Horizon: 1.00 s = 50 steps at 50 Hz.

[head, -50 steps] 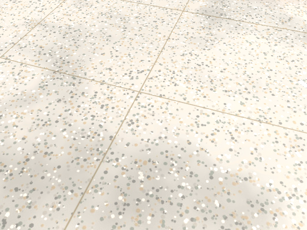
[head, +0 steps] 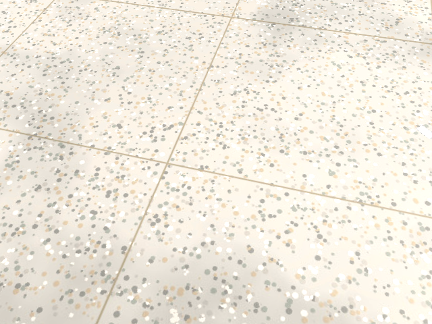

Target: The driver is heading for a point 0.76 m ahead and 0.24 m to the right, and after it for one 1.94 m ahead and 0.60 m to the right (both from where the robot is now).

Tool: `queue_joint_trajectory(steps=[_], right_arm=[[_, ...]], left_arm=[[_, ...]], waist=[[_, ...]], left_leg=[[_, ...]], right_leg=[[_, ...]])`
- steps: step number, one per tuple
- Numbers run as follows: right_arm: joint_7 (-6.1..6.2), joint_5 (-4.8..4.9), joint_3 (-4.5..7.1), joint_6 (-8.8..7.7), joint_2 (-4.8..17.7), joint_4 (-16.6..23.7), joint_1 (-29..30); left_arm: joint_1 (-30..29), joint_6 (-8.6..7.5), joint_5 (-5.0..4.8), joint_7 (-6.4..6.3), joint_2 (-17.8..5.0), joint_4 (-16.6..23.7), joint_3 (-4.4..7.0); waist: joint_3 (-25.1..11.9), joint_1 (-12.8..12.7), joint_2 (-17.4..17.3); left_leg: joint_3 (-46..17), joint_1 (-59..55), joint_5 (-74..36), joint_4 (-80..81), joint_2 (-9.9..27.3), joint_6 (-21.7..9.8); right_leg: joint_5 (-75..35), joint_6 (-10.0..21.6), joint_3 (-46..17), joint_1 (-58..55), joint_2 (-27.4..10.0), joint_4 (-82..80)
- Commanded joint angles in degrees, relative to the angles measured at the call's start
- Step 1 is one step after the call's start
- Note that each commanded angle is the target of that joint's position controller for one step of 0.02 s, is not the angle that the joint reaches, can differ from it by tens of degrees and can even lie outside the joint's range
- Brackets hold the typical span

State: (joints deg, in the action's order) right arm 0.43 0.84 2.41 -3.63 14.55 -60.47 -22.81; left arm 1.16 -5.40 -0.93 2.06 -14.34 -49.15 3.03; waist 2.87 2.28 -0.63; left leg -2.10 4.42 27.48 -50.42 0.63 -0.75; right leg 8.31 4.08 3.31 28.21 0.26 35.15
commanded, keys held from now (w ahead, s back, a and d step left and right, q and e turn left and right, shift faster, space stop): w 0.32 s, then w+e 0.68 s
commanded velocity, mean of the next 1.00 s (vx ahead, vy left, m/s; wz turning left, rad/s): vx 0.50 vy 0.00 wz -0.27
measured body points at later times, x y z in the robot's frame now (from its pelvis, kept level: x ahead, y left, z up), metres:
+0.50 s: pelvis +0.29 +0.03 +0.01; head +0.32 +0.03 +0.46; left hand +0.23 +0.29 -0.13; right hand +0.50 -0.21 -0.08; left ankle +0.43 +0.14 -0.72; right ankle +0.11 -0.09 -0.72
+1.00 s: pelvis +0.55 -0.02 +0.01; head +0.58 -0.04 +0.45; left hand +0.82 +0.15 -0.08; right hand +0.47 -0.29 -0.14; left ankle +0.43 +0.14 -0.72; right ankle +0.66 -0.16 -0.71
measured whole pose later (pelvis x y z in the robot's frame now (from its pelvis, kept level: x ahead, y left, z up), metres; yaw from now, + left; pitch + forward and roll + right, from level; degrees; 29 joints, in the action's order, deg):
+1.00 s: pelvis +0.55 -0.02 +0.01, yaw -19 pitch +1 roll +3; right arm 1.3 1.0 4.7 -3.4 16.1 -55.9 -16.7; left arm 3.5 -1.4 -1.3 3.2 -14.1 -43.1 3.9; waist 2.3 3.4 0.9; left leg 17.1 -6.2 23.7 -18.1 2.5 3.1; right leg 7.0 5.5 3.8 32.6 -3.6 36.5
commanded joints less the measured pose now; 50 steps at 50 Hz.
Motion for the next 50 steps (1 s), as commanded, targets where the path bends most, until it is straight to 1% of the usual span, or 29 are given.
queue_joint_trajectory(steps=[1,2,3,4,6,8,10,14,18,21,23,24,25,26,27,28,29,30,31,32,34,36,39,41,44,46,48,49,50], right_arm=[[-0.57,2.41,0.85,-3.56,7.15,6.39,3.99],[-0.12,1.75,1.07,-3.62,7.13,6.73,6.14],[0.31,0.80,1.59,-2.98,6.91,6.40,5.67],[0.40,0.45,1.55,-2.12,5.59,5.91,4.05],[0.54,0.24,1.44,-0.90,3.79,5.81,3.77],[0.76,-0.14,1.68,-0.43,4.42,7.51,8.19],[0.69,-0.69,1.89,-0.58,4.72,9.05,12.78],[-0.19,-0.44,1.34,-1.44,3.23,11.16,20.62],[-1.34,0.01,0.70,-1.95,3.00,13.67,27.87],[-2.26,0.25,0.82,-2.83,4.43,15.24,29.45],[-2.37,0.33,1.63,-3.39,6.69,14.51,25.31],[-2.10,0.29,2.70,-3.61,8.61,12.73,18.77],[-1.57,-0.30,4.06,-3.77,11.83,10.06,8.07],[-1.00,-1.52,5.54,-3.51,17.72,8.68,-0.87],[-1.20,-1.11,4.77,-2.97,15.08,7.78,-2.19],[-1.08,-0.76,3.32,-2.92,10.27,8.69,2.04],[-0.84,-0.74,2.60,-2.88,7.76,9.69,6.64],[-0.97,-0.92,2.04,-3.02,6.00,9.85,10.47],[-1.04,-1.26,1.62,-3.28,4.48,9.83,12.84],[-1.10,-1.67,1.61,-3.34,4.27,9.57,14.06],[-0.92,-1.71,2.00,-3.60,5.03,8.95,14.36],[-0.41,-1.85,2.47,-3.72,6.31,8.40,13.72],[0.39,-1.87,2.90,-3.34,7.78,8.04,12.71],[0.82,-1.54,3.14,-2.98,8.77,8.03,11.62],[1.10,-0.73,3.64,-2.04,10.20,7.31,8.30],[1.05,-0.13,4.02,-1.11,10.97,6.94,6.93],[1.11,0.30,4.49,-0.26,12.36,7.40,7.69],[1.21,0.53,4.76,0.20,13.19,7.76,8.26],[1.25,0.70,4.86,0.74,13.63,8.12,9.15]], left_arm=[[14.60,-0.28,0.26,-0.20,-8.54,-1.88,2.03],[10.22,-0.68,0.83,0.01,-7.13,-1.26,1.49],[7.79,-1.12,1.43,0.17,-5.49,-1.01,1.01],[7.04,-1.21,1.67,0.34,-4.75,-1.23,0.76],[8.73,-1.39,1.31,0.20,-5.17,-2.29,0.76],[11.16,-1.46,1.35,-0.59,-7.13,-3.17,1.14],[13.84,-1.18,1.24,-1.42,-7.90,-3.94,1.28],[17.68,-0.61,0.63,-2.32,-8.32,-4.97,1.17],[23.04,0.41,0.11,-2.45,-8.29,-7.17,1.27],[23.87,1.49,-0.24,-2.83,-9.20,-7.55,1.87],[22.23,1.97,-0.28,-2.95,-10.34,-6.88,2.40],[21.00,2.16,-0.18,-2.89,-10.03,-6.37,2.26],[20.41,2.13,0.42,-2.78,-7.98,-5.32,1.45],[24.59,1.39,0.99,-2.41,-2.17,-3.46,-0.16],[27.11,0.38,-0.38,-2.33,-0.58,-4.00,-0.77],[22.65,-0.14,-1.93,-2.46,-7.30,-3.29,1.04],[18.66,-0.22,-2.31,-2.69,-8.21,-2.10,1.44],[16.95,0.09,-1.86,-3.00,-7.40,-1.86,1.62],[17.19,0.80,-1.32,-3.17,-6.56,-2.01,2.14],[18.35,1.65,-1.23,-3.01,-4.98,-1.93,2.14],[18.13,3.04,-1.22,-2.81,-2.83,-0.97,2.04],[15.83,3.72,-0.82,-2.81,-3.06,0.70,2.29],[11.48,3.40,-0.44,-1.92,-2.85,2.69,2.16],[7.01,3.09,-0.27,-1.02,-2.24,4.23,1.69],[1.25,3.08,-0.19,0.14,-2.03,6.98,1.20],[-0.80,3.21,-0.29,0.84,-2.67,8.78,1.25],[0.18,3.43,-0.33,1.31,-4.28,9.88,1.94],[2.93,3.61,-0.38,1.33,-5.60,9.74,2.66],[9.26,3.71,-0.63,1.24,-7.65,8.48,3.89]], waist=[[-9.39,-7.28,8.22],[-5.31,-5.16,3.93],[-4.09,-2.93,4.20],[-3.81,-1.44,5.20],[-2.58,-0.64,4.71],[-0.44,-1.12,3.50],[0.48,-2.31,2.64],[1.16,-4.73,3.06],[3.01,-7.09,2.46],[2.90,-6.02,3.39],[0.19,-3.14,5.29],[-3.82,0.50,5.47],[-11.91,4.93,4.68],[-22.37,4.96,-6.16],[-28.59,4.24,-16.03],[-19.76,4.34,-10.37],[-12.83,3.20,-7.66],[-8.08,1.51,-4.47],[-5.43,-0.36,-5.21],[-4.13,-1.80,-6.31],[-2.33,-2.95,-5.25],[-1.01,-3.20,-3.58],[0.03,-2.41,-2.57],[1.00,-0.93,-1.77],[2.64,1.12,-0.80],[3.03,1.20,-1.23],[1.13,-0.66,-2.83],[-1.21,-2.63,-3.97],[-4.67,-6.47,-4.01]], left_leg=[[-3.73,37.18,-2.61,-28.10,2.11,-3.28],[-2.62,34.54,-7.73,-24.26,5.04,-3.44],[-2.95,30.56,-10.87,-20.35,7.25,-3.51],[-3.12,27.25,-12.27,-18.48,8.09,-3.33],[-2.21,26.49,-13.32,-15.06,8.64,-2.52],[-1.92,31.28,-17.97,-9.46,9.18,-1.19],[-1.75,35.52,-24.24,-2.64,9.11,0.06],[0.96,33.54,-34.93,11.28,6.63,0.72],[1.26,34.23,-34.13,18.56,4.94,0.61],[0.11,33.09,-28.94,22.89,3.92,-0.31],[1.21,25.06,-24.83,24.04,2.02,-1.33],[2.60,15.39,-24.33,25.39,0.53,-2.63],[0.02,-1.51,-25.39,22.16,3.79,-5.18],[-19.60,-25.78,-21.99,21.67,18.68,-11.93],[-38.17,-31.46,-13.73,30.28,25.23,-16.42],[-31.88,-24.26,-9.52,32.28,22.76,-13.27],[-23.17,-15.88,-10.83,33.58,20.92,-10.79],[-17.08,-7.37,-14.28,36.16,18.64,-9.61],[-11.90,-1.75,-16.61,38.40,16.52,-8.56],[-8.46,2.16,-17.92,40.18,15.48,-8.18],[-3.29,5.42,-22.24,42.51,15.16,-9.03],[0.51,5.44,-25.84,43.64,15.23,-9.71],[6.28,3.84,-28.91,44.21,14.04,-9.07],[9.37,2.80,-29.56,44.50,13.72,-8.55],[11.65,-2.88,-31.04,43.16,15.36,-8.16],[12.74,-7.56,-35.22,40.50,16.69,-7.38],[14.45,-10.17,-50.30,34.69,17.11,-6.14],[15.18,-10.67,-59.89,29.28,16.94,-5.52],[16.21,-9.42,-65.96,19.94,15.86,-4.60]], right_leg=[[20.52,10.43,-35.89,-35.97,-19.36,-22.36],[13.24,9.42,-28.61,-26.85,-17.32,-23.91],[7.94,8.18,-23.20,-21.09,-14.91,-25.09],[5.74,7.90,-20.05,-17.66,-13.54,-26.49],[2.58,8.85,-16.20,-14.53,-12.57,-28.76],[0.49,9.61,-14.34,-14.97,-12.68,-30.50],[-1.98,9.45,-12.98,-17.60,-12.64,-31.02],[-5.18,7.30,-7.72,-19.58,-10.33,-30.96],[-6.96,7.33,-8.19,-26.13,-12.07,-28.49],[-10.68,6.81,-10.80,-31.28,-14.51,-23.89],[-18.97,5.84,-12.05,-31.65,-14.83,-19.24],[-26.83,4.61,-10.71,-30.25,-12.59,-12.22],[-24.50,2.80,-8.68,-22.82,-9.18,0.69],[-4.33,-1.41,-4.23,-1.83,-1.13,22.55],[25.34,-2.55,-8.38,9.36,2.81,35.27],[23.34,-1.84,-11.49,14.12,-0.99,40.14],[18.21,-1.32,-9.62,15.31,-3.96,39.87],[13.74,-1.43,-8.95,12.97,-6.05,37.00],[10.64,-1.40,-9.31,10.11,-7.79,34.04],[8.85,-1.47,-9.21,7.12,-8.60,32.92],[6.79,-1.82,-8.61,6.93,-9.28,31.42],[2.47,-2.43,-9.02,9.86,-9.49,27.88],[-6.39,-2.90,-7.81,10.80,-8.96,17.53],[-10.32,-2.70,-5.05,9.63,-8.24,11.01],[-9.93,-1.78,-2.60,10.98,-7.47,5.21],[-6.32,-0.57,-1.37,11.73,-6.66,2.99],[-0.79,1.37,1.40,7.36,-3.88,2.02],[2.23,2.57,3.16,2.71,-1.65,2.27],[2.95,4.20,4.58,-5.60,1.06,0.76]])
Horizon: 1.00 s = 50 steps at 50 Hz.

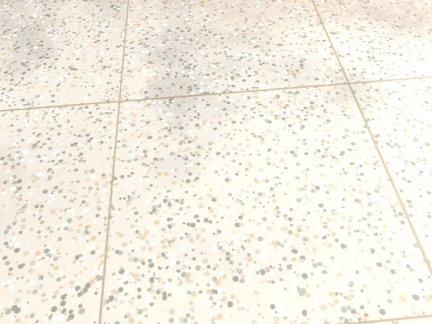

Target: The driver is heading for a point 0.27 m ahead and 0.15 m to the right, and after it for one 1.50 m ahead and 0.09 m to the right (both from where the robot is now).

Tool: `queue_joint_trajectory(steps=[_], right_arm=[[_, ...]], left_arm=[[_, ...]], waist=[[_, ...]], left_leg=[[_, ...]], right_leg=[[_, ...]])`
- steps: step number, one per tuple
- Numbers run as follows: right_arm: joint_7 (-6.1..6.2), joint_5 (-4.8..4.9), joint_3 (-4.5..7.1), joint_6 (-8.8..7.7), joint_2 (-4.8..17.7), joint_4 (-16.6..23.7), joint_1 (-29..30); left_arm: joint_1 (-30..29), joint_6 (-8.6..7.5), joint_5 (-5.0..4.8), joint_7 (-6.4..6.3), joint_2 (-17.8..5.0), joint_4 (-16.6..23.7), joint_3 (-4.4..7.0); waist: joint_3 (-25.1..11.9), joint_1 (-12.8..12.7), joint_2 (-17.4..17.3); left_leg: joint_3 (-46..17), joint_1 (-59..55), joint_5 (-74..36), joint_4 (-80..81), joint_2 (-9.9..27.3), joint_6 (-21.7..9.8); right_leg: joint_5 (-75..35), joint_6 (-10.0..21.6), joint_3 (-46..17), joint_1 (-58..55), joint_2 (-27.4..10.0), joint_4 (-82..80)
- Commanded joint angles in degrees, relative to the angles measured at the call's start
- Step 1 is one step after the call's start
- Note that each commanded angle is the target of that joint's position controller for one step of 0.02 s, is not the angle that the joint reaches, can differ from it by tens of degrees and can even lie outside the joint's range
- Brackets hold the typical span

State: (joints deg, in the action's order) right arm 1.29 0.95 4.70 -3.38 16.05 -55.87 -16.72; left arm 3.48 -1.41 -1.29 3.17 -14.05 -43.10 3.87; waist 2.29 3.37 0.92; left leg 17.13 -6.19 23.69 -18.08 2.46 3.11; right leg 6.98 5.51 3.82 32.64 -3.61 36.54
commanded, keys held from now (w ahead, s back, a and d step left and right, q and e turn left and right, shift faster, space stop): w+e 0.42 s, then w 0.54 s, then w+q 0.04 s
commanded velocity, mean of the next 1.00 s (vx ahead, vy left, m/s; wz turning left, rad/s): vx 0.50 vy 0.00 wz -0.37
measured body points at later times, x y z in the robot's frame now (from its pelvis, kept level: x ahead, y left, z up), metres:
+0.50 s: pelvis +0.29 -0.02 +0.01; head +0.32 -0.04 +0.46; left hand +0.40 +0.26 -0.10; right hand +0.45 -0.31 -0.07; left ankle +0.48 +0.06 -0.71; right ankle +0.14 -0.09 -0.72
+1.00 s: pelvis +0.55 -0.11 +0.01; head +0.58 -0.12 +0.46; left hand +0.85 +0.01 -0.06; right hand +0.42 -0.36 -0.12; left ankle +0.47 +0.06 -0.72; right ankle +0.64 -0.28 -0.71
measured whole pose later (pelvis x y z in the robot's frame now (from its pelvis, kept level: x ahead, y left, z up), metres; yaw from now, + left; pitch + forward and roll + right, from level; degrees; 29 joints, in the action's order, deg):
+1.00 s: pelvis +0.55 -0.11 +0.01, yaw -21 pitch +3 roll +2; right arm -0.5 1.5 3.1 -3.8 16.4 -53.3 -22.2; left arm 1.8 -4.3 -1.0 1.7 -14.3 -38.2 2.0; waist 0.8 6.4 1.4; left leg 1.3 -1.8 19.1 -14.7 -0.9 0.2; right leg 2.6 1.8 -0.6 30.9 -2.9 29.7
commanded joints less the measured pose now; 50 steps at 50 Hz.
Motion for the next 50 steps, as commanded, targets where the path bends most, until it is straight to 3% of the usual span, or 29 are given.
queue_joint_trajectory(steps=[1,2,3,4,5,6,7,8,10,12,17,21,24,25,26,27,28,29,30,31,32,33,34,38,41,43,47,49,50], right_arm=[[0.42,0.49,2.18,0.65,11.42,3.97,3.40],[0.17,-1.97,0.52,0.07,6.29,5.52,1.60],[-0.68,-1.55,-1.12,-2.20,1.65,8.77,-1.13],[-1.48,0.99,-0.10,-4.42,7.06,9.73,6.69],[-1.76,2.16,0.02,-5.45,7.50,10.87,9.66],[-1.27,1.10,-0.01,-5.68,6.95,9.84,9.19],[-0.91,-0.24,0.59,-5.21,7.74,9.14,8.27],[-1.01,-0.54,0.86,-4.34,7.91,8.89,7.18],[-0.96,-1.29,0.82,-3.02,6.54,9.43,7.31],[-0.71,-1.88,0.46,-2.44,5.29,10.95,11.06],[-1.52,-1.17,-0.63,-2.98,3.28,14.16,20.61],[-2.44,-0.50,-0.36,-3.80,5.27,16.18,23.35],[-3.09,-0.61,0.09,-4.76,6.87,15.33,19.57],[-2.99,-0.92,0.61,-5.08,7.64,14.08,15.23],[-2.77,-1.72,1.43,-5.40,9.56,12.69,8.67],[-2.56,-2.31,2.15,-5.30,12.84,11.84,-0.22],[-3.18,-1.92,3.28,-4.39,15.80,8.42,-5.49],[-3.50,-0.06,1.83,-4.27,9.96,9.29,-4.17],[-3.28,0.03,0.96,-3.91,6.92,10.09,-0.48],[-3.18,-0.80,0.45,-3.52,6.35,10.78,2.72],[-3.05,-1.28,0.11,-3.29,5.41,10.68,4.43],[-2.85,-1.84,-0.30,-3.38,4.80,10.55,4.93],[-2.80,-1.69,-0.44,-3.47,4.36,10.18,4.67],[-2.17,-0.64,0.27,-3.53,7.68,8.64,2.18],[-1.80,-0.15,0.41,-2.82,8.77,7.91,0.55],[-1.75,0.18,0.35,-2.42,9.16,7.09,-1.46],[-1.74,0.56,0.32,-1.31,9.71,5.24,-5.07],[-1.52,0.73,0.55,-0.62,10.49,4.80,-5.15],[-1.40,0.84,0.60,-0.32,10.99,4.88,-4.19]], left_arm=[[16.75,-0.12,-0.44,-0.63,-11.51,-0.22,5.12],[22.31,0.43,-0.64,-1.99,-17.38,-1.58,6.65],[19.24,-0.54,-0.28,-1.61,-20.06,0.65,6.39],[20.14,-1.36,0.16,-1.03,-14.73,1.04,4.76],[18.08,-2.15,0.38,-1.07,-12.39,0.84,4.08],[13.82,-2.62,0.30,-1.11,-10.57,1.58,3.50],[10.24,-2.77,0.50,-1.34,-8.71,2.42,2.89],[8.66,-2.79,1.04,-1.66,-7.97,3.26,2.49],[9.32,-3.00,0.75,-2.33,-8.98,3.25,2.63],[11.52,-3.10,0.49,-3.22,-10.64,2.82,3.06],[15.16,-2.41,0.19,-4.11,-10.96,1.85,3.21],[17.98,-1.93,-0.20,-4.23,-10.37,0.49,3.19],[18.18,-1.36,0.34,-4.76,-9.90,0.02,3.05],[17.66,-1.21,0.41,-4.73,-9.26,0.14,2.76],[17.29,-1.27,0.74,-4.43,-7.31,0.62,1.94],[19.49,-1.43,1.86,-4.36,-4.94,1.48,0.85],[28.38,-2.11,-0.50,-4.12,-2.18,1.40,0.13],[25.44,-2.34,-1.24,-4.30,-8.17,0.34,0.93],[17.92,-2.39,-1.01,-4.24,-10.64,1.67,1.54],[13.85,-2.45,-0.22,-4.34,-10.04,2.68,1.41],[11.75,-2.71,0.61,-4.19,-9.22,3.44,1.46],[12.29,-2.77,0.67,-3.91,-8.23,3.61,1.43],[13.04,-2.72,0.53,-3.74,-7.18,3.42,1.25],[8.44,-2.62,1.05,-3.59,-4.55,5.37,0.13],[3.35,-3.02,0.92,-3.09,-3.53,6.44,-0.54],[-0.03,-3.26,0.60,-2.64,-3.43,7.12,-0.75],[-5.15,-3.57,0.04,-1.62,-4.41,9.16,-0.65],[-4.48,-3.87,0.13,-1.26,-5.78,9.46,-0.17],[-0.79,-4.06,0.32,-1.33,-7.00,8.63,0.53]], waist=[[-9.14,-12.42,-3.73],[-13.16,-11.72,8.30],[-21.55,-6.21,15.89],[-19.92,-10.41,6.47],[-12.74,-9.52,4.70],[-8.34,-6.51,-0.98],[-6.56,-4.34,-0.81],[-5.84,-2.89,0.31],[-5.05,-2.18,0.16],[-3.50,-2.94,0.06],[-1.27,-6.67,3.35],[-1.15,-7.59,4.32],[-2.06,-5.83,6.59],[-3.72,-3.53,7.00],[-9.01,-0.48,5.88],[-17.68,1.81,-1.66],[-22.16,-1.69,-22.35],[-16.66,0.31,-13.85],[-9.09,1.45,-8.07],[-5.27,0.38,-3.77],[-2.74,-0.76,-3.24],[-2.84,-2.29,-4.96],[-3.15,-2.81,-6.12],[-2.09,-2.19,-5.18],[-1.39,-0.59,-4.99],[-0.78,0.71,-5.02],[0.67,1.66,-5.62],[0.34,0.04,-6.14],[-1.48,-2.76,-6.17]], left_leg=[[-1.96,7.97,-57.83,-25.99,11.55,-6.25],[-2.09,24.93,-22.73,-45.40,7.22,-3.42],[-14.16,45.33,11.25,-61.83,-4.89,-1.13],[-22.16,52.01,8.41,-64.08,-2.17,-2.83],[-21.48,54.68,3.22,-61.24,0.20,-4.51],[-21.73,51.18,-1.37,-56.02,2.97,-4.69],[-21.98,46.52,-3.93,-50.84,4.72,-4.24],[-22.23,42.79,-5.52,-48.63,5.57,-3.76],[-21.18,40.88,-7.66,-43.58,5.14,-1.96],[-20.39,42.39,-13.05,-36.48,4.04,-0.19],[-19.52,38.02,-29.27,-16.09,-0.26,0.31],[-21.28,36.45,-28.50,-10.20,-1.41,-1.00],[-20.33,32.96,-22.69,-8.78,-1.43,-3.26],[-18.78,27.18,-22.21,-6.76,-2.39,-4.76],[-20.42,16.29,-22.68,-7.67,0.06,-7.35],[-31.76,-0.03,-22.19,-10.25,9.81,-11.70],[-59.28,-14.55,-6.40,-1.53,20.12,-20.60],[-62.07,-12.11,7.10,1.88,19.37,-18.87],[-52.92,-4.69,5.92,2.49,17.21,-16.39],[-46.35,2.69,-0.81,3.41,14.93,-15.38],[-42.00,7.92,-6.73,4.59,13.04,-15.46],[-38.72,10.86,-11.14,5.58,11.50,-15.08],[-36.43,12.06,-13.98,6.62,10.43,-15.21],[-30.51,13.22,-22.23,9.99,10.71,-16.93],[-25.14,13.51,-24.61,10.71,8.66,-15.25],[-22.81,13.53,-25.35,10.20,7.93,-14.38],[-23.46,8.45,-26.07,7.78,10.85,-13.47],[-24.34,6.42,-30.36,4.71,12.12,-12.47],[-23.72,6.85,-37.29,0.40,11.37,-11.60]], right_leg=[[1.14,5.02,3.06,-25.06,7.18,-4.18],[-1.13,8.76,-15.15,-40.55,-4.20,-5.00],[13.08,20.50,-49.58,-54.95,-15.41,-16.54],[14.24,17.43,-49.05,-54.13,-15.60,-21.76],[10.61,15.07,-40.68,-48.11,-13.87,-21.38],[4.11,13.01,-33.58,-38.98,-11.22,-21.12],[-1.60,11.65,-28.36,-31.94,-9.13,-21.43],[-4.64,11.19,-25.98,-27.57,-7.74,-22.63],[-9.75,11.50,-23.04,-23.54,-6.48,-24.01],[-12.16,11.25,-20.44,-21.86,-5.27,-24.71],[-4.28,7.14,-17.57,-19.00,-1.68,-24.00],[-1.87,6.20,-22.49,-23.90,-3.90,-19.39],[-6.91,5.37,-24.99,-28.67,-6.26,-14.55],[-12.96,4.43,-24.31,-28.93,-4.83,-10.82],[-16.29,2.75,-21.93,-26.67,-1.63,-1.82],[-3.96,0.35,-17.61,-17.10,2.90,14.67],[25.70,-3.52,-13.05,3.05,10.07,31.90],[25.41,-3.45,-16.25,9.93,6.50,37.93],[20.02,-3.24,-14.96,11.96,4.49,38.43],[16.19,-3.22,-12.79,10.22,2.32,36.72],[13.45,-3.18,-12.09,9.00,0.54,33.07],[11.71,-3.08,-11.50,6.01,-1.19,30.42],[11.23,-3.26,-10.57,4.45,-1.79,28.22],[6.11,-5.08,-7.78,6.32,-3.33,16.91],[-3.45,-5.59,-6.05,3.96,-2.52,5.92],[-7.86,-5.82,-4.69,1.27,-1.17,0.37],[-6.55,-4.49,-4.31,0.61,0.21,-5.00],[-3.00,-3.00,-4.23,-2.74,1.01,-7.40],[-2.59,-2.01,-3.28,-8.85,2.30,-9.46]])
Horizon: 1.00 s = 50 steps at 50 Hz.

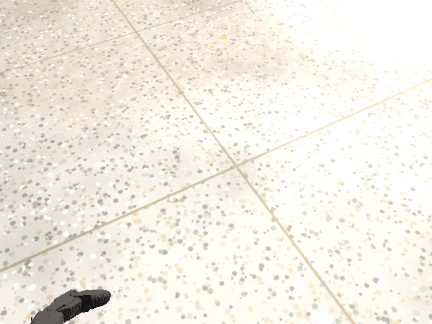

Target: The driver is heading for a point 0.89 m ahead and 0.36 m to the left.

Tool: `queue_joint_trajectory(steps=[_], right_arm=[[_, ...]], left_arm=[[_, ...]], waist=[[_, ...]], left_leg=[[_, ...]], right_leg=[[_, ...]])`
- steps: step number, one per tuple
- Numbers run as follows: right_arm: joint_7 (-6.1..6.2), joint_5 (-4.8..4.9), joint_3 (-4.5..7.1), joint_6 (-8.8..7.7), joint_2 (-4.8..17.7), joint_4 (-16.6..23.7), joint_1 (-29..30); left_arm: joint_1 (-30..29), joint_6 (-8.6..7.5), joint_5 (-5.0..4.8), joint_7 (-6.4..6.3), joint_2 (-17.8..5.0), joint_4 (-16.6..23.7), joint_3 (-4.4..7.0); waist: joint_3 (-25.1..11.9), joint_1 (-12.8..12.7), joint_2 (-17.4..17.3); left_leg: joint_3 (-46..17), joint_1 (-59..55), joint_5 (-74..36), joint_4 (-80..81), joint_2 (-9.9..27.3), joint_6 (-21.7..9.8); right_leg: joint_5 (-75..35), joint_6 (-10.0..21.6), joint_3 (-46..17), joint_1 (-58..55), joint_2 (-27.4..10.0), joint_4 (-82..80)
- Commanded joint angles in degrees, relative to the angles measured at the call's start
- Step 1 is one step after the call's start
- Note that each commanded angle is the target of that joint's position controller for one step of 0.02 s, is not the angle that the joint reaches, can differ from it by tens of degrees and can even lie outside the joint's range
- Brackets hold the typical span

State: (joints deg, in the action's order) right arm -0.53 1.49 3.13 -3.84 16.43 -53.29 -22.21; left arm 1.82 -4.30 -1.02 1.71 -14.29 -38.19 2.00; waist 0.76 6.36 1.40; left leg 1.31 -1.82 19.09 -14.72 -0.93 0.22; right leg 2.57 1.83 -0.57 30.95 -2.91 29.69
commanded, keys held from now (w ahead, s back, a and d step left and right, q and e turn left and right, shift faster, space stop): w+q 0.12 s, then q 0.88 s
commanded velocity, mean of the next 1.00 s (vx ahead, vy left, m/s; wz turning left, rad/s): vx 0.18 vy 0.00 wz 0.47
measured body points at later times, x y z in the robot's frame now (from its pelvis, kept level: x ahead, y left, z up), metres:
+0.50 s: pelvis +0.22 -0.01 -0.01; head +0.25 +0.01 +0.44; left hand +0.24 +0.30 -0.13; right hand +0.45 -0.22 -0.10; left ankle +0.30 +0.11 -0.73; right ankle +0.15 -0.13 -0.73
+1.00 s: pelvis +0.29 -0.03 +0.00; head +0.33 -0.03 +0.45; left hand +0.25 +0.28 -0.10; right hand +0.59 -0.18 -0.10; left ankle +0.28 +0.10 -0.70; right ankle +0.37 -0.12 -0.74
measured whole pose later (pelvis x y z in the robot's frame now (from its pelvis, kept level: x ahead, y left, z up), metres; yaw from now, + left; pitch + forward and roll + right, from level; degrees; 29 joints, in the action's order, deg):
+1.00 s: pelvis +0.29 -0.03 +0.00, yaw +32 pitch +2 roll +0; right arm 1.4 0.7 5.3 2.8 18.5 -35.5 -9.0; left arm 10.5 -0.6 2.0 -0.9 -16.1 -43.8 4.0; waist 0.8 0.1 -2.4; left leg -9.0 29.4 24.0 -46.9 -7.3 -0.2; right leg 14.2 0.2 -2.1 18.6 0.2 30.9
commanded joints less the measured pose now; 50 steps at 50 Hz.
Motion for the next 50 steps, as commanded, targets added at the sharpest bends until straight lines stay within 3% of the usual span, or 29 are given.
queue_joint_trajectory(steps=[1,2,3,4,5,7,8,11,13,16,21,23,24,25,26,27,28,29,30,31,34,38,42,45,46,47,48,49,50], right_arm=[[0.49,0.23,1.81,0.29,9.89,2.52,1.67],[0.48,-0.85,0.63,0.03,7.17,4.16,2.68],[0.33,-1.29,-1.47,-1.07,0.24,5.54,-3.80],[0.16,0.10,-0.37,-1.90,4.98,4.44,-2.52],[0.06,1.39,0.84,-2.14,8.59,5.87,2.24],[0.46,0.48,1.14,-1.38,7.52,6.42,6.26],[0.73,0.09,1.44,-0.36,6.68,5.89,4.92],[1.08,-0.26,1.40,2.01,3.72,6.29,2.92],[0.91,-0.78,1.27,2.51,2.83,8.08,5.06],[-0.48,-1.04,0.77,2.45,1.70,10.42,10.10],[-2.50,-1.32,1.68,3.05,3.86,14.76,14.88],[-2.90,-1.41,2.40,3.24,5.14,15.55,13.44],[-2.82,-1.36,3.06,3.05,6.07,15.03,10.00],[-2.02,-1.65,4.42,2.75,9.22,14.03,5.09],[-0.40,-1.95,6.12,2.93,16.13,14.81,2.47],[-0.20,-2.78,5.71,3.07,17.54,16.99,4.94],[-0.76,-2.17,4.71,3.10,13.55,18.11,5.79],[-0.73,-1.66,4.05,2.88,11.33,18.53,9.04],[-0.50,-0.81,3.67,3.09,9.69,18.47,11.47],[0.07,-0.58,3.36,3.52,8.65,18.84,13.56],[1.10,-1.97,3.77,4.27,9.62,20.02,14.86],[2.30,-1.31,4.42,4.83,10.66,20.55,14.26],[2.20,-1.36,4.40,5.65,10.38,21.19,14.27],[2.28,-0.64,4.21,6.39,9.94,21.80,15.22],[2.45,-0.34,3.93,6.59,8.96,21.79,14.34],[2.41,-0.68,3.09,6.65,5.78,22.03,12.41],[2.21,-0.33,3.57,5.90,6.66,24.39,13.54],[2.01,-1.27,4.95,5.32,11.17,23.05,12.04],[1.79,-0.76,5.66,5.61,12.25,21.28,10.27]], left_arm=[[8.56,-1.22,0.41,-0.26,-9.18,1.39,3.74],[19.07,-1.16,1.30,-0.93,-13.09,-0.56,5.09],[23.55,-0.50,1.84,-1.28,-18.56,-1.53,6.20],[24.86,-0.27,1.44,-1.19,-13.46,-1.84,5.02],[20.94,-0.42,1.12,-1.26,-10.84,-1.77,3.99],[13.00,-0.81,1.38,-0.99,-6.93,-1.49,2.67],[10.25,-1.34,1.83,-0.80,-5.74,-1.51,2.34],[6.79,-2.33,2.29,-1.07,-6.70,-2.45,2.95],[6.35,-2.08,2.28,-2.01,-7.93,-3.20,3.39],[6.77,-0.90,1.97,-3.35,-9.14,-3.96,3.67],[8.23,1.35,0.21,-4.01,-11.44,-5.43,4.50],[7.35,2.30,-0.62,-4.31,-12.13,-5.26,4.88],[6.77,2.73,-0.96,-4.52,-11.88,-5.09,4.87],[9.30,2.87,-0.56,-4.42,-10.74,-5.57,4.54],[11.84,2.49,2.21,-3.98,-8.03,-4.21,3.47],[14.31,2.20,2.96,-3.14,-6.19,-2.52,2.42],[10.98,2.14,1.29,-2.42,-9.62,-3.41,3.20],[7.61,2.45,0.07,-2.44,-9.56,-2.26,3.21],[7.06,3.01,0.63,-3.11,-8.85,-2.98,3.26],[6.53,3.69,1.46,-3.89,-9.73,-2.90,3.63],[8.35,4.33,1.51,-4.11,-7.88,-3.11,3.32],[6.78,4.07,1.41,-4.09,-6.70,-2.80,2.68],[5.81,3.47,0.90,-3.32,-7.52,-2.12,2.95],[9.20,2.53,0.69,-2.42,-7.64,-2.84,3.39],[11.17,2.41,1.01,-2.35,-8.99,-3.35,3.98],[12.80,2.66,2.22,-2.65,-13.35,-3.04,4.98],[10.59,3.15,4.14,-2.59,-16.83,-2.93,5.70],[7.05,2.79,4.41,-2.85,-13.43,-0.56,4.85],[3.89,2.75,3.56,-3.30,-10.57,0.34,4.13]], waist=[[-4.66,-9.60,-5.62],[-12.90,-14.11,-1.95],[-21.04,-11.86,13.17],[-22.72,-13.71,11.32],[-13.04,-13.16,7.85],[-4.08,-9.59,4.48],[-2.31,-7.28,5.29],[-1.47,-3.90,4.10],[-1.13,-3.70,3.70],[-1.63,-5.69,3.22],[-2.27,-6.90,2.88],[-2.78,-5.70,3.30],[-4.25,-3.79,2.47],[-7.28,-2.00,-1.58],[-11.93,-2.94,-14.17],[-20.32,-5.96,-18.78],[-22.00,-2.47,-9.02],[-16.21,-3.55,-6.61],[-10.80,-5.14,-2.36],[-8.48,-6.17,-3.39],[-8.06,-7.83,-7.59],[-9.74,-6.57,-8.29],[-8.59,-5.55,-10.66],[-7.97,-7.50,-11.28],[-7.85,-8.13,-9.90],[-8.44,-7.08,0.01],[-4.21,-5.40,17.09],[-3.95,-5.32,12.18],[-3.70,-4.00,8.01]], left_leg=[[-6.06,5.04,-38.40,-11.67,12.06,-7.33],[-3.85,15.19,-29.18,-26.93,8.88,-5.10],[-0.53,37.18,4.39,-48.29,-0.15,-1.18],[-7.85,43.38,14.47,-56.78,0.60,-1.29],[-7.98,47.30,10.34,-59.07,3.36,-1.81],[-6.36,43.80,2.04,-54.44,6.96,-1.18],[-6.82,39.64,0.12,-52.44,7.98,-0.55],[-5.64,35.26,-2.77,-49.68,7.08,1.43],[-4.72,35.76,-8.38,-43.12,7.01,2.12],[-1.88,32.09,-18.56,-31.23,6.18,1.63],[-0.29,32.07,-14.81,-23.04,4.93,-0.91],[1.59,29.73,-9.94,-20.67,3.08,-2.80],[3.02,24.70,-12.06,-16.39,1.02,-4.22],[1.63,15.81,-23.88,-11.14,-0.36,-6.40],[-15.07,1.63,-54.99,-13.58,12.04,-12.16],[-37.22,-9.43,-55.24,-11.08,23.84,-25.70],[-33.76,-6.49,-45.47,-8.10,21.68,-24.01],[-27.85,-1.08,-37.29,-7.30,19.03,-20.74],[-23.78,5.53,-29.76,-5.92,15.95,-17.22],[-21.84,10.99,-23.90,-4.52,14.03,-15.49],[-19.66,17.88,-21.73,-2.93,10.46,-14.73],[-21.08,18.13,-14.49,-3.58,9.34,-13.77],[-25.75,18.42,-6.79,-3.87,8.85,-12.43],[-27.67,19.00,-7.62,-6.86,7.27,-10.13],[-26.33,21.88,-5.15,-9.45,5.07,-7.89],[-19.93,29.04,6.07,-20.96,-0.07,-4.39],[-8.41,39.18,15.63,-33.57,-7.97,-1.46],[-11.04,38.63,14.26,-45.35,-4.01,0.33],[-10.51,38.25,10.50,-49.97,-3.65,1.05]], right_leg=[[1.26,3.16,1.75,-18.70,2.48,-3.84],[-0.27,6.48,-6.02,-35.75,-5.61,-1.19],[5.57,14.55,-29.94,-55.25,-20.79,-4.53],[14.39,15.76,-38.77,-53.43,-21.74,-10.09],[14.95,13.04,-30.04,-46.07,-19.61,-11.51],[5.43,10.33,-17.25,-31.38,-14.81,-15.32],[-3.76,9.44,-11.84,-26.11,-13.14,-16.66],[-24.87,9.82,-1.83,-19.86,-12.34,-17.27],[-27.01,9.69,2.84,-19.37,-11.81,-17.72],[-24.99,8.72,8.47,-19.95,-10.12,-17.26],[-24.55,7.64,8.82,-27.98,-13.58,-11.38],[-28.52,6.29,8.99,-29.30,-13.85,-5.03],[-30.39,4.67,10.35,-28.70,-12.18,1.55],[-26.11,1.52,11.92,-25.90,-8.14,11.94],[1.89,-3.18,12.75,-11.23,-2.89,29.89],[39.51,-6.00,4.11,4.02,7.29,46.69],[36.60,-4.89,-4.76,5.76,4.35,49.24],[32.10,-3.87,-4.49,7.66,2.68,47.51],[28.45,-3.93,-4.11,7.61,0.89,42.56],[25.40,-4.10,-4.19,5.50,-0.01,37.97],[21.30,-5.11,-2.92,-0.96,2.06,30.12],[17.17,-6.29,-3.92,-3.92,3.05,20.17],[16.80,-5.65,-4.24,-6.98,4.24,12.34],[12.02,-3.56,-2.82,-13.77,4.91,-0.86],[8.87,-2.10,-3.93,-18.98,2.26,-6.51],[8.87,2.26,-14.68,-25.03,-10.18,-10.85],[1.62,11.13,-29.09,-20.99,-19.57,-15.05],[-1.54,13.54,-28.17,-19.11,-20.71,-14.39],[-3.10,11.08,-21.37,-18.74,-17.34,-12.68]])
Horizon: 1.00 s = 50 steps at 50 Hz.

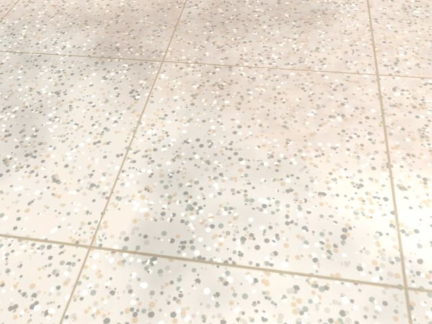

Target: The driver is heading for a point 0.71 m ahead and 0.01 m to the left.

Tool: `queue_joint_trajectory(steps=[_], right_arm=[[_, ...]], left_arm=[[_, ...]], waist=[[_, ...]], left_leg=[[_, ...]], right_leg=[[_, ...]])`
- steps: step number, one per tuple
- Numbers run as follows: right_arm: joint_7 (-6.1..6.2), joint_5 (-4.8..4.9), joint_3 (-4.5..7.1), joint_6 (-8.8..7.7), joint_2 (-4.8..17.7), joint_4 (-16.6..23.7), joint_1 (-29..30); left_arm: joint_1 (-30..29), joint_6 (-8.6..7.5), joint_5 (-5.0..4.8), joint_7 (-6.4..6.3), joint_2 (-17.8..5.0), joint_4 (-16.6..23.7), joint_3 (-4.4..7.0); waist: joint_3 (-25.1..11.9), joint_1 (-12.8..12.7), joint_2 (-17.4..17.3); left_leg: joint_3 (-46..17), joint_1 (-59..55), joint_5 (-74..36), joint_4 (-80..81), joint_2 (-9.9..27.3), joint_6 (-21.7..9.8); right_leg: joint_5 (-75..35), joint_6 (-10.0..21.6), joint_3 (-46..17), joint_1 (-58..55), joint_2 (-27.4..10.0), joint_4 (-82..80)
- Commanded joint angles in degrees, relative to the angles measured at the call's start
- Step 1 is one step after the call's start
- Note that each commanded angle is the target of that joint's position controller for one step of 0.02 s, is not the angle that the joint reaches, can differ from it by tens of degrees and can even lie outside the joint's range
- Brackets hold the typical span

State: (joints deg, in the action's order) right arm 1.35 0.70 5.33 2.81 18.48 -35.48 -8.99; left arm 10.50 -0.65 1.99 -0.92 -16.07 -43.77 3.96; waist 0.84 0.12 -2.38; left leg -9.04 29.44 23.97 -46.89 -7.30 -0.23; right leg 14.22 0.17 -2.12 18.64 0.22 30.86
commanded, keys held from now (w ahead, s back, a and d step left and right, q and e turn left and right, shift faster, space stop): q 0.20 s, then w+q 0.06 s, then w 0.46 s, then w+e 0.28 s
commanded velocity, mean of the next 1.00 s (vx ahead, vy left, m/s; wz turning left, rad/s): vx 0.29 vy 0.00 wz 0.22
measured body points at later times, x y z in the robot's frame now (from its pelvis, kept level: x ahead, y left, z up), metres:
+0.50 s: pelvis +0.04 +0.05 +0.01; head +0.04 +0.08 +0.46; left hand +0.09 +0.36 -0.11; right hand +0.20 -0.19 -0.08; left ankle -0.03 +0.13 -0.73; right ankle +0.08 -0.10 -0.66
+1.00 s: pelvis +0.29 +0.06 +0.00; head +0.33 +0.06 +0.45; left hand +0.36 +0.35 -0.10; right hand +0.45 -0.19 -0.11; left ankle +0.20 +0.19 -0.65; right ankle +0.36 -0.01 -0.73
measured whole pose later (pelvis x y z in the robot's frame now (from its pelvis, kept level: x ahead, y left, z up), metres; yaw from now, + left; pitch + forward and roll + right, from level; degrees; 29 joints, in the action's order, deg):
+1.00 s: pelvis +0.29 +0.06 +0.00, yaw +10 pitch +1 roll -1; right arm 0.2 0.3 2.4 -5.5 17.0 -40.6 -15.9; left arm 13.1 -3.8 -0.2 2.1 -16.6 -43.2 3.1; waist 2.7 -0.5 -1.6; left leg -2.7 26.1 19.4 -66.6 3.0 -0.6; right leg 8.4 5.0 0.1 18.8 5.2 25.8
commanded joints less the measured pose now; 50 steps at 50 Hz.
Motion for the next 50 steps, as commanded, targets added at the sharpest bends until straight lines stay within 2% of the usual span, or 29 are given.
queue_joint_trajectory(steps=[1,2,3,6,9,10,14,16,17,18,19,20,21,22,24,27,30,36,39,40,41,42,43,44,45,46,47,49,50], right_arm=[[0.17,0.04,3.34,-0.33,8.84,1.83,-4.64],[0.26,-0.13,3.04,0.22,7.57,1.57,-5.00],[0.09,0.10,2.57,0.55,6.06,1.80,-4.48],[-0.28,0.88,1.54,0.52,3.95,4.61,1.03],[-1.07,0.45,0.70,0.40,2.71,6.27,2.97],[-1.35,0.37,0.53,0.40,2.55,6.60,3.09],[-2.32,0.73,0.63,0.59,3.47,6.88,2.50],[-2.73,0.74,0.74,-0.11,2.74,4.35,-3.19],[-2.46,0.91,1.18,-0.50,3.29,1.82,-8.28],[-1.93,0.92,1.86,-0.94,5.30,-0.07,-14.58],[-1.56,0.02,3.04,-1.75,13.34,0.94,-16.79],[-1.95,-0.73,2.49,-3.56,11.12,1.20,-16.80],[-1.91,-0.74,1.42,-4.74,8.62,0.90,-14.16],[-1.79,-0.43,0.69,-5.46,6.42,0.85,-11.82],[-1.33,-0.43,-0.13,-5.76,5.23,1.13,-8.59],[-0.80,-0.84,-0.15,-6.32,5.25,0.35,-9.52],[-0.62,-0.55,0.05,-6.52,6.11,-1.43,-11.54],[-0.63,0.46,0.63,-6.35,7.65,-5.32,-15.81],[-0.33,0.41,1.04,-5.98,8.60,-6.12,-14.88],[-0.17,0.16,1.18,-5.78,9.14,-6.18,-14.50],[0.08,-0.06,0.99,-5.35,8.89,-6.24,-14.01],[0.59,-0.74,0.41,-5.22,7.81,-5.83,-14.97],[0.13,-1.41,-1.29,-6.10,2.61,-3.45,-21.52],[-0.29,-1.35,-1.90,-7.67,2.25,-4.05,-19.02],[-1.17,1.00,-0.92,-8.97,6.10,-2.15,-12.81],[-1.45,1.71,-1.27,-9.88,6.30,-0.90,-8.46],[-1.34,0.64,-1.30,-10.32,5.92,-0.36,-6.20],[-1.05,-0.83,-0.91,-9.59,5.52,-0.74,-7.71],[-1.01,-1.14,-1.02,-9.10,4.85,-0.91,-8.75]], left_arm=[[-6.45,-0.83,-0.42,-0.89,-7.46,6.49,1.83],[-6.48,-0.73,-1.30,-1.14,-6.79,6.55,1.57],[-5.76,-0.49,-1.43,-1.41,-6.62,6.52,1.33],[-1.69,0.46,-0.94,-2.03,-7.62,5.93,1.75],[-0.51,1.01,-1.18,-1.88,-10.08,5.74,2.74],[-0.95,1.09,-1.36,-1.61,-10.89,5.86,3.06],[0.26,0.58,-3.02,-0.26,-12.47,5.13,3.74],[-1.23,0.23,-4.08,0.41,-11.60,4.47,3.28],[-0.53,-0.08,-3.97,0.78,-8.92,3.70,2.43],[-1.29,-0.63,-2.59,1.47,-4.08,3.86,0.76],[-5.07,-1.76,-1.01,1.91,-1.62,8.30,-0.28],[-9.06,-2.93,-2.76,1.85,-7.14,8.92,1.26],[-8.81,-3.39,-4.08,2.23,-9.18,8.91,1.97],[-7.28,-3.69,-3.72,2.42,-9.37,7.40,2.16],[-5.60,-4.09,-2.30,2.50,-9.01,5.76,2.28],[-5.30,-4.27,-2.26,2.84,-6.38,4.54,1.40],[-8.78,-4.30,-2.53,3.05,-4.16,5.18,0.28],[-15.36,-5.00,-3.30,4.70,-4.07,7.85,-0.56],[-12.54,-5.11,-3.22,5.19,-5.70,7.40,-0.17],[-9.39,-4.93,-3.06,4.94,-6.95,6.73,0.44],[-2.19,-4.68,-2.94,4.50,-8.80,4.77,1.57],[6.30,-4.31,-3.16,3.93,-11.19,2.89,2.60],[13.28,-4.03,-2.49,3.46,-17.59,2.51,4.15],[14.40,-4.08,-3.65,3.83,-13.79,1.73,3.01],[10.74,-4.01,-3.49,3.54,-11.59,2.21,2.15],[7.62,-3.88,-3.02,3.20,-10.59,3.09,1.86],[4.77,-3.76,-2.58,3.00,-9.48,3.53,1.44],[1.48,-3.89,-1.59,2.60,-7.55,4.88,0.79],[0.96,-3.96,-1.87,2.37,-7.58,5.18,0.90]], waist=[[-3.28,2.73,9.70],[-2.71,2.10,9.58],[-2.26,1.57,9.49],[-2.39,-1.87,11.57],[-4.30,-3.26,12.87],[-4.57,-3.31,13.22],[-3.71,-3.63,13.55],[-3.26,0.11,11.61],[-4.44,1.93,8.86],[-6.77,4.15,0.03],[-5.74,4.46,-15.72],[-4.04,7.22,-9.32],[0.21,5.03,-8.86],[2.33,3.67,-7.35],[3.49,1.74,-6.46],[1.98,1.40,-3.14],[2.60,2.79,-3.09],[6.31,4.50,-2.98],[4.07,2.33,-4.23],[0.92,0.52,-5.06],[-4.20,-3.44,-4.53],[-10.22,-6.95,-2.76],[-20.15,-5.05,11.26],[-24.94,-5.95,15.92],[-16.10,-6.62,12.50],[-9.94,-5.76,7.50],[-4.76,-3.68,3.56],[-2.38,0.06,5.33],[-2.08,0.89,6.22]], left_leg=[[0.95,7.10,2.71,-20.76,3.17,2.71],[1.40,8.68,0.15,-23.76,3.65,3.76],[2.67,8.57,-1.09,-24.67,4.08,4.57],[5.96,10.21,-3.47,-16.49,6.16,6.24],[7.96,5.17,-1.45,-7.13,8.41,6.27],[9.05,2.31,-0.88,-4.18,8.73,5.82],[12.87,-6.30,-0.84,6.84,8.03,1.94],[14.66,-16.46,-6.42,18.83,6.39,-1.45],[14.72,-25.84,-7.00,22.53,4.93,-2.94],[3.87,-36.75,-6.26,25.34,11.98,-5.17],[-22.88,-42.26,-0.15,30.10,27.35,-14.68],[-28.68,-36.51,4.29,34.85,30.53,-20.08],[-23.80,-34.25,6.82,35.60,28.51,-18.35],[-18.36,-32.31,6.36,35.95,25.37,-15.97],[-10.98,-29.24,-3.86,37.61,21.61,-13.10],[-3.91,-28.86,-16.98,38.61,19.35,-12.16],[0.67,-27.42,-20.96,38.90,17.95,-11.09],[1.35,-29.58,-21.85,38.30,21.12,-10.90],[3.89,-34.01,-35.03,33.89,22.23,-9.10],[5.38,-35.06,-47.22,29.10,21.60,-8.19],[8.31,-34.04,-57.83,19.28,19.36,-6.67],[10.62,-25.76,-55.19,6.51,17.41,-4.53],[12.02,-2.46,-30.92,-18.37,10.13,0.24],[4.22,7.16,6.35,-28.87,3.30,1.29],[1.28,13.96,4.49,-32.96,6.87,0.34],[2.42,14.30,0.43,-30.82,9.58,-0.86],[3.33,12.89,-2.89,-25.55,11.68,-1.13],[3.18,6.26,-6.88,-19.31,13.81,-0.63],[3.65,5.10,-7.35,-17.42,13.92,0.16]], right_leg=[[-14.84,10.21,-14.30,-7.18,-16.78,-12.66],[-16.02,9.76,-11.62,-8.46,-15.77,-12.17],[-18.10,9.98,-8.62,-8.37,-14.70,-12.19],[-19.46,11.23,-4.89,-14.24,-14.53,-12.35],[-21.30,11.99,-3.03,-16.36,-16.58,-11.60],[-22.13,12.05,-2.07,-15.29,-17.07,-11.54],[1.22,11.20,-2.06,-10.27,-18.16,-14.87],[6.31,9.44,-0.33,-5.34,-16.95,-12.08],[8.06,7.43,2.41,-0.18,-14.78,-7.26],[11.95,3.18,7.92,8.78,-10.77,6.58],[22.73,-1.41,10.61,29.24,-2.42,24.80],[22.02,-1.12,1.81,32.88,-3.37,32.87],[16.27,-0.06,0.38,34.37,-5.41,34.21],[10.18,0.47,0.24,33.97,-6.64,33.35],[0.89,-0.16,0.24,30.56,-7.42,29.25],[-8.59,-1.80,1.59,27.57,-6.32,23.42],[-15.10,-2.63,2.29,23.60,-4.92,12.73],[-16.36,-0.06,2.48,20.67,-3.41,1.40],[-11.67,3.05,4.26,15.87,-1.79,-0.53],[-9.89,4.44,5.95,10.43,0.26,-0.15],[-9.78,6.30,7.74,0.31,2.81,-0.69],[-10.60,8.29,4.29,-15.01,1.17,1.12],[-0.61,18.58,-24.11,-38.72,-14.46,-0.12],[9.06,21.71,-45.04,-43.21,-19.53,-12.82],[13.58,18.86,-39.51,-37.55,-18.79,-15.05],[11.26,17.00,-32.45,-29.11,-16.72,-15.56],[5.70,16.21,-26.86,-19.97,-14.59,-16.68],[-0.59,15.71,-21.59,-9.84,-10.93,-19.43],[-2.52,16.37,-20.17,-7.39,-10.23,-20.55]])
